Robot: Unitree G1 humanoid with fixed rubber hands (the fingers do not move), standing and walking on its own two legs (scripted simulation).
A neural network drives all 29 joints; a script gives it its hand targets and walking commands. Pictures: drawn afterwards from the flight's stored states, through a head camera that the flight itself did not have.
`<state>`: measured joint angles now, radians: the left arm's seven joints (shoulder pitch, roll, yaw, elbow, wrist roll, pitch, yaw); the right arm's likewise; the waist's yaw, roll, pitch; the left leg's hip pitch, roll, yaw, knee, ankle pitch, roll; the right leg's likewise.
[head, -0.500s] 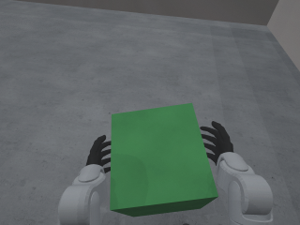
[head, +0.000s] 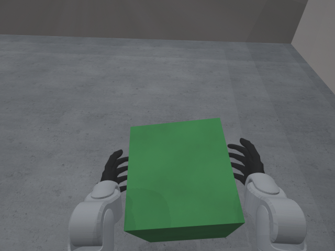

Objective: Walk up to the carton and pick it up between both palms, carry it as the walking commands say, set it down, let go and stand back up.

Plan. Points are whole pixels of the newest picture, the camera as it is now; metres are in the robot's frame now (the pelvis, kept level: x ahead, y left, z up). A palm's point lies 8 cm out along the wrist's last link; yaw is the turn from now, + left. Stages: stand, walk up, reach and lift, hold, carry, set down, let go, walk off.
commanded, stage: carry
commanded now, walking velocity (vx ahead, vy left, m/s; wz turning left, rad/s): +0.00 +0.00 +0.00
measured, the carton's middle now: (181, 186) +0.28 -0.02 +0.03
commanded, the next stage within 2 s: none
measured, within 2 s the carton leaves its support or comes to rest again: neither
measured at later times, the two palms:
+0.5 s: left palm (133, 129) +0.41 +0.11 +0.10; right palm (240, 119) +0.42 -0.18 +0.12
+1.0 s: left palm (145, 116) +0.49 +0.08 +0.09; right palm (239, 108) +0.50 -0.20 +0.10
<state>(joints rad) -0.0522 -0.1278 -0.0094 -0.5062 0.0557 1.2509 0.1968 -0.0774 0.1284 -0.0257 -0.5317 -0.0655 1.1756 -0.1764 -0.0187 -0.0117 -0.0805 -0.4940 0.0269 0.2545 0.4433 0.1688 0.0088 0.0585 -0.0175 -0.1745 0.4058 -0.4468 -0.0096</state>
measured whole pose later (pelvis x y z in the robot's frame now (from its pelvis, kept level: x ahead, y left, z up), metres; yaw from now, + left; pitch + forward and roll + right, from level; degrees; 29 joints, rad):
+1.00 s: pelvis +0.25 -0.06 +0.00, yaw +1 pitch +3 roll +1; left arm -0.04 -0.13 0.03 -0.45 0.04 1.23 0.20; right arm -0.08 0.13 0.00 -0.46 -0.06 1.17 -0.21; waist -0.02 0.00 -0.08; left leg -0.29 0.02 0.19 0.57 -0.33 0.04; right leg -0.21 -0.03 -0.07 0.55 -0.41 0.00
